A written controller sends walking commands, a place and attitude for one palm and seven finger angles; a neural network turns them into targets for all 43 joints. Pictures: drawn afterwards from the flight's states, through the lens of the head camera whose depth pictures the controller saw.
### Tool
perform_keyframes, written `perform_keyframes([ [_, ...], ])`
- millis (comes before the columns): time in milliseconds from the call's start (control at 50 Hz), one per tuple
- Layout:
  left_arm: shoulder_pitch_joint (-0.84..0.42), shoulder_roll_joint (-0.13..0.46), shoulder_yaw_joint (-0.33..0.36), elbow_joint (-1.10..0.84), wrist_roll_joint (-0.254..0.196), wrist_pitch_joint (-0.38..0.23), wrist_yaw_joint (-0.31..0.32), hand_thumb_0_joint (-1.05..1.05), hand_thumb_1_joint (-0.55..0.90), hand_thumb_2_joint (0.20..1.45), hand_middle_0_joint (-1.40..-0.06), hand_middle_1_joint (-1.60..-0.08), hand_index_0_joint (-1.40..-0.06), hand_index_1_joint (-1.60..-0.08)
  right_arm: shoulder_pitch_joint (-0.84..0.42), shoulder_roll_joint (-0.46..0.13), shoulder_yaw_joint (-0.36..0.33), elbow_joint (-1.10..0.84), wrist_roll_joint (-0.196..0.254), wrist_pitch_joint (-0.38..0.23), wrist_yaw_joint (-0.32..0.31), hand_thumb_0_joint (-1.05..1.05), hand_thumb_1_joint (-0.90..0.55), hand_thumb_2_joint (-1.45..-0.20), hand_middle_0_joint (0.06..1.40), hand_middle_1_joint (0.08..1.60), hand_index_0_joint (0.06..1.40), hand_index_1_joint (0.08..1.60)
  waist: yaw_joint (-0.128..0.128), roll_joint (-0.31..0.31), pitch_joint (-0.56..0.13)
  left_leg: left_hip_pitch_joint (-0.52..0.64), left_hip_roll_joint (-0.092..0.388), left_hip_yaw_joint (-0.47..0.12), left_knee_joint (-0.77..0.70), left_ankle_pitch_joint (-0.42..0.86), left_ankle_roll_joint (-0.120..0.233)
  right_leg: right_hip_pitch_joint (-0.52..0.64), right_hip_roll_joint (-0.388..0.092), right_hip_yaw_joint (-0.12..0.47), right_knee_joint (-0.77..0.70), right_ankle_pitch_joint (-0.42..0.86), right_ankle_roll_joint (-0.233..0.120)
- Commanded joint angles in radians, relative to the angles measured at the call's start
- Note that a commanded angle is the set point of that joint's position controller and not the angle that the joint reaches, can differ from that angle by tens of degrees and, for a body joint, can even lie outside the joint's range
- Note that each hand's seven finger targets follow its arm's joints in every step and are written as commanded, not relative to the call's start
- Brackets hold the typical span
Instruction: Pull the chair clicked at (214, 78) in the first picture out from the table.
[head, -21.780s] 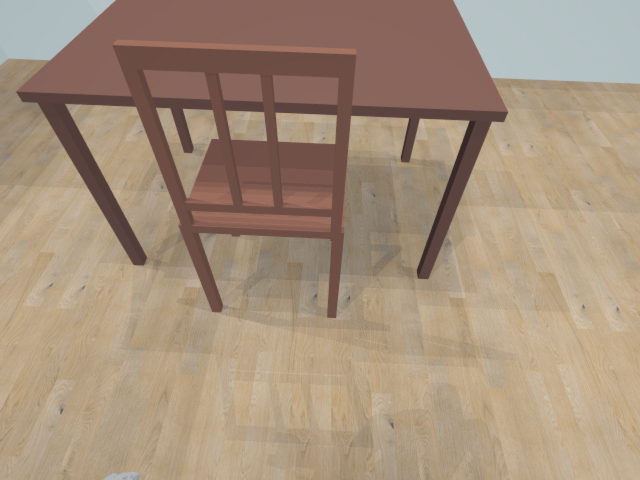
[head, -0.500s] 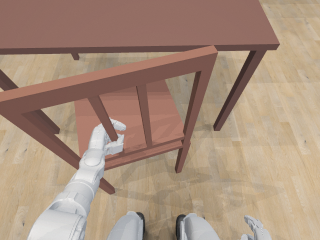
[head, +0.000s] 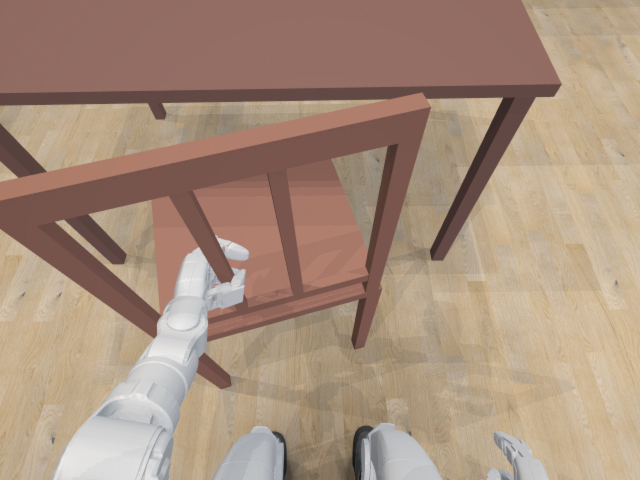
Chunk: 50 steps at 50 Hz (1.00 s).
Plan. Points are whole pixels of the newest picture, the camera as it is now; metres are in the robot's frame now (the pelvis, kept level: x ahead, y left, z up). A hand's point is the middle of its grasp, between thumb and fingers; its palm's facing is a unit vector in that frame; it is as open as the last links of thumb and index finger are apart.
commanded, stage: step backward, pulling the chair out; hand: left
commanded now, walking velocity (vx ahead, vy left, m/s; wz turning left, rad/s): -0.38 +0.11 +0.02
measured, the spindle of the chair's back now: (218, 261) +0.39 +0.15 -0.03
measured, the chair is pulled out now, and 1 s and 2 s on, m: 0.17 0.26 0.43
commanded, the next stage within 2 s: none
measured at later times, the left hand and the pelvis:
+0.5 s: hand (229, 308) +0.33 +0.14 -0.06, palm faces +0.02 -0.98 -0.22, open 5.5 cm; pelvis -0.03 +0.00 +0.00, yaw +2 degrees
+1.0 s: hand (220, 341) +0.28 +0.14 -0.06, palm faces +0.00 -0.98 -0.20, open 5.4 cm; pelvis -0.09 +0.02 +0.00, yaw +3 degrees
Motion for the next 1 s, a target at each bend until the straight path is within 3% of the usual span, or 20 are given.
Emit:
perform_keyframes([
  [0, -0.307, 0.238, 0.053, -0.178, 0.011, -0.067, 0.026, 0.000, 0.900, 0.900, -0.500, -1.450, -0.500, -1.450, 0.065, -0.151, -0.056, -0.061, 0.012, -0.036, -0.016, 0.000, -0.900, -0.900, 0.200, 0.300, 0.200, 0.300, 0.023, -0.136, -0.506, 0.181, 0.005, -0.050, 0.144, -0.211, 0.010, 0.191, -0.351, 0.323, -0.304, 0.029, -0.082],
  [80, -0.310, 0.207, 0.055, -0.191, 0.017, -0.050, 0.022, 0.000, 0.900, 0.900, -0.500, -1.450, -0.500, -1.450, 0.062, -0.149, -0.033, -0.048, 0.003, -0.046, -0.012, 0.000, -0.900, -0.900, 0.200, 0.300, 0.200, 0.300, 0.029, -0.151, -0.525, 0.166, 0.021, -0.072, 0.017, -0.161, 0.015, 0.310, -0.324, 0.234, -0.203, 0.278, -0.056],
  [160, -0.349, 0.146, 0.025, -0.221, 0.006, -0.040, 0.016, 0.000, 0.900, 0.900, -0.500, -1.450, -0.500, -1.450, 0.060, -0.181, -0.050, -0.067, -0.003, -0.026, -0.019, 0.000, -0.900, -0.900, 0.200, 0.300, 0.200, 0.300, 0.037, 0.046, -0.514, 0.202, 0.204, -0.182, -0.176, 0.375, 0.090, 0.319, -0.128, 0.107, -0.012, 0.278, 0.044],
  [240, -0.390, 0.108, -0.010, -0.239, 0.017, -0.049, 0.005, 0.000, 0.900, 0.900, -0.500, -1.450, -0.500, -1.450, 0.068, -0.160, -0.047, -0.077, -0.010, -0.005, -0.005, 0.000, -0.900, -0.900, 0.200, 0.300, 0.200, 0.300, 0.030, 0.178, -0.522, 0.178, 0.231, -0.155, -0.189, 0.418, 0.092, 0.325, -0.106, 0.086, 0.049, 0.133, 0.025],
  [320, -0.366, 0.139, 0.014, -0.221, 0.017, -0.054, 0.002, 0.000, 0.900, 0.900, -0.500, -1.450, -0.500, -1.450, 0.067, -0.157, -0.050, -0.084, -0.004, 0.007, -0.001, 0.000, -0.900, -0.900, 0.200, 0.300, 0.200, 0.300, 0.032, 0.111, -0.484, 0.080, 0.217, -0.129, -0.158, 0.229, 0.080, 0.357, -0.126, 0.119, 0.034, 0.159, 0.006],
  [400, -0.306, 0.208, 0.050, -0.161, 0.003, -0.051, 0.013, 0.000, 0.900, 0.900, -0.500, -1.450, -0.500, -1.450, 0.112, -0.148, -0.061, -0.053, 0.012, -0.012, -0.007, 0.000, -0.900, -0.900, 0.200, 0.300, 0.200, 0.300, 0.025, -0.182, -0.501, 0.150, 0.016, -0.021, 0.081, -0.244, 0.009, 0.201, -0.319, 0.332, -0.275, 0.026, -0.072],
  [440, -0.315, 0.223, 0.058, -0.148, 0.015, -0.035, 0.015, 0.000, 0.900, 0.900, -0.500, -1.450, -0.500, -1.450, 0.093, -0.147, -0.059, -0.049, 0.011, -0.019, -0.001, 0.000, -0.900, -0.900, 0.200, 0.300, 0.200, 0.300, 0.046, -0.203, -0.513, 0.125, -0.027, -0.042, 0.280, -0.329, 0.006, 0.216, -0.384, 0.372, -0.362, -0.051, -0.096],
  [500, -0.311, 0.208, 0.069, -0.148, 0.012, -0.012, 0.014, 0.000, 0.900, 0.900, -0.500, -1.450, -0.500, -1.450, 0.084, -0.150, -0.036, -0.036, 0.005, -0.027, 0.005, 0.000, -0.900, -0.900, 0.200, 0.300, 0.200, 0.300, 0.047, -0.160, -0.524, 0.122, -0.003, -0.075, 0.202, -0.311, 0.005, 0.310, -0.382, 0.297, -0.281, 0.165, -0.104],
  [560, -0.327, 0.178, 0.050, -0.182, -0.001, -0.008, 0.006, 0.000, 0.900, 0.900, -0.500, -1.450, -0.500, -1.450, 0.096, -0.146, -0.028, -0.036, 0.012, -0.031, -0.001, 0.000, -0.900, -0.900, 0.200, 0.300, 0.200, 0.300, 0.034, -0.164, -0.547, 0.217, 0.007, -0.003, -0.121, -0.168, 0.007, 0.338, -0.316, 0.211, -0.193, 0.226, -0.035],
  [580, -0.343, 0.170, 0.041, -0.198, -0.003, -0.010, 0.006, 0.000, 0.900, 0.900, -0.500, -1.450, -0.500, -1.450, 0.099, -0.151, -0.033, -0.036, 0.012, -0.032, -0.006, 0.000, -0.900, -0.900, 0.200, 0.300, 0.200, 0.300, 0.029, -0.134, -0.543, 0.236, 0.035, -0.010, -0.221, -0.071, 0.018, 0.338, -0.282, 0.187, -0.149, 0.200, -0.009],
  [620, -0.359, 0.127, 0.020, -0.225, -0.008, -0.008, 0.008, 0.000, 0.900, 0.900, -0.500, -1.450, -0.500, -1.450, 0.082, -0.196, -0.052, -0.067, 0.002, -0.022, -0.015, 0.000, -0.900, -0.900, 0.200, 0.300, 0.200, 0.300, 0.042, 0.118, -0.481, 0.206, 0.206, -0.150, -0.264, 0.176, 0.099, 0.259, -0.123, 0.073, 0.011, 0.130, 0.048],
  [640, -0.372, 0.100, 0.012, -0.223, -0.002, -0.004, 0.007, 0.000, 0.900, 0.900, -0.500, -1.450, -0.500, -1.450, 0.085, -0.183, -0.055, -0.072, 0.001, -0.016, -0.013, 0.000, -0.900, -0.900, 0.200, 0.300, 0.200, 0.300, 0.040, 0.144, -0.483, 0.200, 0.252, -0.141, -0.236, 0.326, 0.115, 0.269, -0.089, 0.053, 0.095, 0.139, 0.047],
  [680, -0.448, 0.069, -0.025, -0.295, 0.015, -0.030, -0.003, 0.000, 0.900, 0.900, -0.500, -1.450, -0.500, -1.450, 0.066, -0.153, -0.047, -0.092, -0.016, -0.005, 0.008, 0.000, -0.900, -0.900, 0.200, 0.300, 0.200, 0.300, 0.033, 0.238, -0.465, 0.144, 0.259, -0.117, -0.246, 0.321, 0.110, 0.283, -0.093, 0.049, 0.131, -0.044, 0.038],
  [720, -0.421, 0.088, -0.001, -0.261, 0.021, -0.037, 0.006, 0.000, 0.900, 0.900, -0.500, -1.450, -0.500, -1.450, 0.090, -0.157, -0.058, -0.077, -0.012, -0.003, 0.012, 0.000, -0.900, -0.900, 0.200, 0.300, 0.200, 0.300, 0.034, 0.163, -0.429, 0.197, 0.253, -0.107, -0.172, 0.426, 0.101, 0.275, -0.095, 0.066, 0.053, 0.055, 0.024],
  [760, -0.412, 0.097, -0.004, -0.221, 0.026, -0.053, 0.009, 0.000, 0.900, 0.900, -0.500, -1.450, -0.500, -1.450, 0.129, -0.160, -0.065, -0.054, -0.007, -0.005, 0.015, 0.000, -0.900, -0.900, 0.200, 0.300, 0.200, 0.300, 0.012, 0.010, -0.503, 0.284, 0.203, -0.059, -0.016, 0.565, 0.033, 0.355, -0.159, 0.119, -0.078, 0.540, -0.010],
  [780, -0.420, 0.124, 0.003, -0.224, 0.020, -0.053, 0.011, 0.000, 0.900, 0.900, -0.500, -1.450, -0.500, -1.450, 0.143, -0.160, -0.068, -0.043, 0.003, -0.002, 0.008, 0.000, -0.900, -0.900, 0.200, 0.300, 0.200, 0.300, -0.005, -0.076, -0.598, 0.270, 0.147, -0.006, 0.042, 0.432, -0.005, 0.440, -0.232, 0.188, -0.080, 0.724, -0.047],
  [820, -0.361, 0.170, 0.032, -0.168, 0.011, -0.033, 0.009, 0.000, 0.900, 0.900, -0.500, -1.450, -0.500, -1.450, 0.124, -0.168, -0.069, -0.042, 0.012, -0.008, 0.000, 0.000, -0.900, -0.900, 0.200, 0.300, 0.200, 0.300, 0.007, -0.173, -0.597, 0.187, 0.052, -0.004, 0.130, -0.122, -0.031, 0.440, -0.341, 0.265, -0.133, 0.840, -0.104],
  [880, -0.355, 0.180, 0.038, -0.154, 0.012, -0.021, 0.007, 0.000, 0.900, 0.900, -0.500, -1.450, -0.500, -1.450, 0.097, -0.144, -0.049, -0.033, 0.016, -0.021, 0.002, 0.000, -0.900, -0.900, 0.200, 0.300, 0.200, 0.300, 0.037, -0.157, -0.536, 0.161, 0.033, -0.020, 0.096, -0.303, -0.006, 0.314, -0.359, 0.261, -0.234, 0.343, -0.071],
  [940, -0.365, 0.166, 0.033, -0.172, 0.001, -0.015, 0.011, 0.000, 0.900, 0.900, -0.500, -1.450, -0.500, -1.450, 0.107, -0.157, -0.043, -0.023, 0.013, -0.027, -0.008, 0.000, -0.900, -0.900, 0.200, 0.300, 0.200, 0.300, 0.021, -0.123, -0.549, 0.256, 0.067, 0.010, -0.181, -0.083, 0.018, 0.289, -0.275, 0.169, -0.165, 0.204, -0.006],
  [980, -0.372, 0.137, 0.024, -0.203, 0.003, -0.027, 0.011, 0.000, 0.900, 0.900, -0.500, -1.450, -0.500, -1.450, 0.080, -0.181, -0.058, -0.059, 0.002, -0.022, -0.013, 0.000, -0.900, -0.900, 0.200, 0.300, 0.200, 0.300, 0.030, 0.072, -0.520, 0.211, 0.189, -0.096, -0.234, 0.108, 0.083, 0.266, -0.135, 0.080, -0.035, 0.110, 0.048],
])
